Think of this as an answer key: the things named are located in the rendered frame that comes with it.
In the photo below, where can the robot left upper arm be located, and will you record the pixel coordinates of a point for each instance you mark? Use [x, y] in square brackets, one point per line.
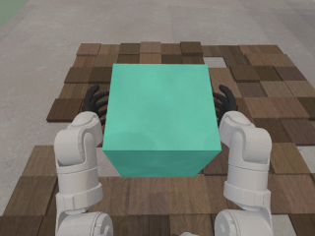
[96, 223]

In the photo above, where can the robot right hand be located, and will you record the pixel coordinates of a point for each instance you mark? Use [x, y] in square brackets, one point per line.
[228, 102]

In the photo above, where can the left robot forearm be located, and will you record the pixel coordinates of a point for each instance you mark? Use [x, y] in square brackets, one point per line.
[76, 165]

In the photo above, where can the robot left hand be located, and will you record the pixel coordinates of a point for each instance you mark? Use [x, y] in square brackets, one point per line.
[91, 105]

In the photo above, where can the right robot forearm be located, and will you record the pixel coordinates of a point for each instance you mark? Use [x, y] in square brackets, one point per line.
[249, 162]

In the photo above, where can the robot right upper arm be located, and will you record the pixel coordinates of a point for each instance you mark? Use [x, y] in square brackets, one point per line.
[237, 222]

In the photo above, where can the carton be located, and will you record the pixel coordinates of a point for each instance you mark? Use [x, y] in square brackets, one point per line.
[161, 120]

